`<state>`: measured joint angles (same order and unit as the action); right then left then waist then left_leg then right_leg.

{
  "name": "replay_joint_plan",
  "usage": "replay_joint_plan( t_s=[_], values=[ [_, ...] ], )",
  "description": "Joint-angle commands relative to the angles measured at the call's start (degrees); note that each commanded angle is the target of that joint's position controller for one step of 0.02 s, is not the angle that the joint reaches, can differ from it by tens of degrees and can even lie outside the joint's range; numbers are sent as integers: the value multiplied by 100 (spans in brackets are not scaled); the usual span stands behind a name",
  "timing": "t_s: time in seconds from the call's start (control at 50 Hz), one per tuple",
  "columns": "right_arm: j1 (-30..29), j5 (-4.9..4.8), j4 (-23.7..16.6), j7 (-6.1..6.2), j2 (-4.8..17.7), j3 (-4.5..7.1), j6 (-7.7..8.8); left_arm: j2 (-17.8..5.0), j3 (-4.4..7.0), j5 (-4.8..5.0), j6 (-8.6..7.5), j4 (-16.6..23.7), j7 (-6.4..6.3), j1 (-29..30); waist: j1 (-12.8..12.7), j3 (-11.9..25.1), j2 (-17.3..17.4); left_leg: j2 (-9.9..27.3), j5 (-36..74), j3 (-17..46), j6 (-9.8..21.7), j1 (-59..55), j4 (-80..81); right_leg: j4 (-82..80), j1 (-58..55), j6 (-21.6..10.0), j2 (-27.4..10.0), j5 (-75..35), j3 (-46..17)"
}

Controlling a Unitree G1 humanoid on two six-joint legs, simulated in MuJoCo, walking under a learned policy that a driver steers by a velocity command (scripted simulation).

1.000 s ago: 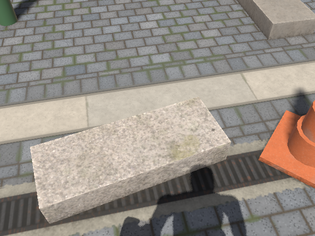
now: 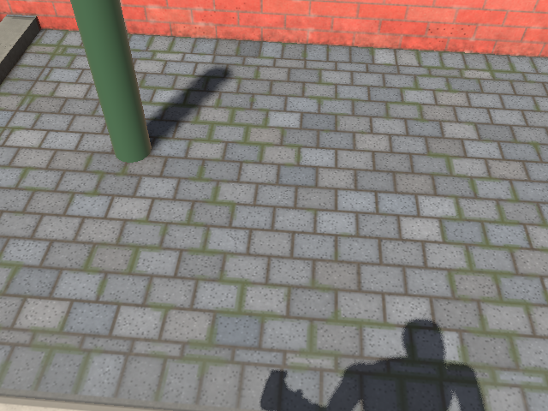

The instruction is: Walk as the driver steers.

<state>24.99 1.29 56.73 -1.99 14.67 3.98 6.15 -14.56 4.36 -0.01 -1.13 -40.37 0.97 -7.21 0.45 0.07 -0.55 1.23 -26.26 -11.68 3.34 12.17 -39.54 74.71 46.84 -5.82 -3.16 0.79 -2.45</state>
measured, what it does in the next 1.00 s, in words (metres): goes down, turning right: right foot 0.15 m lower, then left foot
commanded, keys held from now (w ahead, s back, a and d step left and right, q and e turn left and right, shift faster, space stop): w+e+shift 1.00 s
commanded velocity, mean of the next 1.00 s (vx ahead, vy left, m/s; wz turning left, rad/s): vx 1.00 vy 0.00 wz -0.93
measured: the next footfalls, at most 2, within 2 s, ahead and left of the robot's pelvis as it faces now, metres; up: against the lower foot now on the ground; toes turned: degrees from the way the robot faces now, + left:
right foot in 0.28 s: +0.35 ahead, -0.04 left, -0.15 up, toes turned -12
left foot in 0.56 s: +0.79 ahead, +0.04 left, -0.15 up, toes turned -34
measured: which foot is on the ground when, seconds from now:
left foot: down 0.00-0.26, up 0.28-0.54, down 0.56-1.00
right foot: up 0.00-0.26, down 0.28-0.58, up 0.60-0.98, down 1.00-1.00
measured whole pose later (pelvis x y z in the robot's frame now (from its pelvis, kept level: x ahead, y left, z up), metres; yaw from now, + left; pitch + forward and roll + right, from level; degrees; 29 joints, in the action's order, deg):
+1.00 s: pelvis +0.83 -0.25 -0.16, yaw -54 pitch +2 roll +3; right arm 27.2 2.4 50.7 0.2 17.1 3.7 3.6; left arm -19.4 2.0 -1.6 -0.9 -32.5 4.2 1.6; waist 2.9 -1.7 -1.3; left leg 6.6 -23.4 -15.8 -5.1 -9.6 -34.7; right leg 41.2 34.4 -12.2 2.0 11.3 6.4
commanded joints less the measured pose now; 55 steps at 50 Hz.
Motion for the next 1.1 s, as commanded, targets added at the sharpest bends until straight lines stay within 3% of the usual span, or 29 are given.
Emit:
replay_joint_plan(
  t_s=[0.02, 0.04, 0.12, 0.18, 0.24, 0.28, 0.3, 0.32, 0.34, 0.36, 0.38, 0.4, 0.44, 0.48, 0.54, 0.56, 0.58, 0.6, 0.64, 0.72, 0.8, 0.88, 0.92, 0.96, 0.98, 1.0, 1.02, 1.04, 1.1],
  values=[
    [-747, -35, -657, 176, 347, 1, 345, -183, 57, -105, 176, -93, 170, -737, -354, -148, 676, 623, 4269, -74, -104, 210, 2334, -1059, -1168, -81, 37, -963, 967],
    [-497, -42, -524, 232, 63, -43, 386, -93, 75, -86, 93, -82, 149, -510, -301, -331, 535, 419, 3606, -118, -146, -534, 2298, -1772, -565, -242, 53, -1364, 643],
    [-166, 16, -604, 369, 573, 1, 446, -180, 52, -74, -145, -108, 319, -84, -263, -245, 274, 520, 3138, -761, -211, -1496, 2369, -3637, -1374, -431, 361, -2977, 1175],
    [-398, -116, -693, 425, 788, 12, 267, -509, 157, -91, -80, -364, 253, -977, -774, 162, 556, 822, 5629, -1001, -366, -1356, 777, -3764, -3057, -475, 599, -3413, 1589],
    [-1075, -105, -916, 501, 728, -11, 21, -907, 374, -173, 145, -1226, 83, -3333, -1645, 605, 297, 935, 6749, -674, -215, -1339, -2919, -4412, -4774, -776, 430, -2755, 1315],
    [-2554, -192, -1286, 409, 139, -89, -132, -969, 439, -228, 120, -1656, 24, -4073, -2522, -944, -1147, -351, -145, -421, -140, 1434, -7616, -6341, -5450, -1501, -38, -2963, 672],
    [-2152, 36, -2072, 349, -292, -244, -50, -1126, 271, -169, 33, -1852, -37, -3623, -882, -1591, -1799, -449, -1169, 255, -229, 3576, -7151, -4180, -5740, -1031, -53, -6195, -48],
    [-1978, 156, -2426, 240, -403, -377, 43, -906, 157, -101, -72, -1787, -104, -3603, -477, -700, -1013, -221, -514, 1054, -420, 4422, -6198, -4116, -6664, -1503, -228, -5619, -1516],
    [-1797, 252, -2263, 186, 24, -359, 123, -754, 162, -202, -83, -1599, -63, -3352, -412, -411, 409, 77, -144, 1453, -385, 4609, -5572, -4817, -6496, -1726, -684, -2759, -2674],
    [-2242, 346, -2146, 208, 198, -271, 116, -528, 42, -60, -139, -1428, -45, -2809, -266, -492, 1335, 55, 273, 1350, -326, 4139, -5216, -5159, -5518, -1363, -385, -1753, -2721],
    [-1638, 363, -2499, 178, 69, -343, 69, -1533, 258, -92, -268, -1086, -263, -2046, 456, -316, -399, 304, 87, 2160, -580, 3849, -3994, -5684, -4634, -1987, -1301, -943, -4519],
    [-2125, 295, -2502, 210, 666, -229, -2, -1370, 222, -211, -372, -884, -351, -1372, 468, -964, 21, 776, 304, 2529, -888, 3588, -3122, -6114, -3379, -2130, -1564, -131, -5076],
    [-2885, 85, -2547, 173, 686, -232, -112, -924, 87, -220, -405, -894, -266, -1410, 195, -1017, 893, 606, 999, 2059, -1057, 1938, -1250, -6216, -2018, -1767, -545, 778, -3767],
    [-2813, -62, -2529, 119, 385, -299, -125, -983, 126, -24, -416, -961, -107, -1705, -153, -668, 254, 129, 2072, 1345, -771, 287, -460, -5886, -1553, -1263, 67, -248, -2695],
    [-1548, 52, -2196, 283, 484, -184, -71, -1155, 217, 94, -432, -1043, 48, -1921, 235, 245, 371, -450, 2210, 1189, -519, -1354, 599, -3722, -2310, -599, 822, -2025, -1969],
    [-481, 110, -2022, 372, 838, -19, -39, -1187, 223, 80, -487, -963, 55, -1667, 927, 898, 239, -72, 1703, 1609, -327, -2442, 573, -2153, -1992, -400, 962, -2085, -1757],
    [745, 258, -1843, 467, 1377, 145, -68, -420, 50, 110, -535, -665, 3, -1234, 1415, 1798, 836, 1583, -25, 3325, -19, -3529, 878, 97, -1224, -264, 1264, 1115, -1177],
    [149, 236, -1884, 423, 1635, 215, -107, -341, -23, 221, -534, -112, -27, -1597, 568, 2091, 2378, 2616, -1412, 6646, 468, -3311, 2594, 852, -355, -199, 1239, 2653, -605],
    [-994, 129, -1908, 321, 588, 84, -183, -393, -56, -117, -230, -214, -24, -1156, 261, 139, 1003, 2113, -2265, 5245, 467, -1802, 2446, 820, 444, -176, 364, 1919, -237],
    [-635, 55, -1206, 220, 216, -12, -32, 2, -180, -201, 44, 490, 282, -157, 28, -439, 899, 1703, 415, 2784, 190, -572, 2838, 429, 391, -61, -277, 1791, -190],
    [-1081, 39, -1159, 198, 507, 39, 150, -309, -217, -162, 107, 1023, 396, 353, -353, -322, 619, 1417, 2220, 967, 6, -249, 3294, -679, -66, -27, -395, 531, -72],
    [-722, 10, -1034, 199, 988, 123, 161, -470, -256, -207, 130, 1132, 540, 956, -166, -608, 130, 1090, 3863, -236, -152, -492, 3501, -2643, -1248, -275, -21, -226, 945],
    [-449, 47, -1065, 235, 1335, 184, 63, -667, -200, -170, 117, 1021, 467, 727, -310, -265, 396, 1204, 6846, -388, -177, -1352, 2549, -2896, -1692, -468, 411, 359, 1292],
    [-490, 98, -1170, 280, 1708, 270, -151, -996, -44, -156, 85, 689, 342, -584, -1024, 492, 678, 1481, 8373, -312, -166, -1539, 509, -3079, -3051, -701, 803, 1164, 1254],
    [-620, 103, -1298, 279, 1710, 270, -235, -1244, 122, -171, 61, 254, 238, -1860, -1547, 1064, 501, 1487, 7870, -200, -173, -784, -1250, -3500, -4713, -873, 974, 1223, 987],
    [-413, 202, -1325, 204, 1255, 176, -255, -1586, 282, -140, 75, 82, 95, -1767, -1195, 958, -247, 846, 3141, -75, -299, 798, -3118, -3572, -5811, -941, 594, 1759, 129],
    [-128, 167, -2011, 110, 674, 16, -194, -2359, 407, -198, 162, 359, 63, -1186, -369, 1447, -1789, -133, -425, 355, -664, 3227, -5351, -4580, -7169, -1852, -810, 1895, -3149],
    [-898, 150, -2322, 115, 1093, 22, -35, -2294, 443, -173, 217, 534, -5, -1614, -813, 1912, -790, -24, 128, 1446, -577, 3885, -5462, -5573, -7278, -1969, -1001, 2545, -4263],
    [-1179, 188, -2265, 179, 933, -117, 8, -1658, 284, -85, -5, 264, -144, -1199, -149, 229, 377, 590, 673, 1571, -578, 3214, -3949, -6010, -4731, -1491, -569, 1449, -3105]
  ],
)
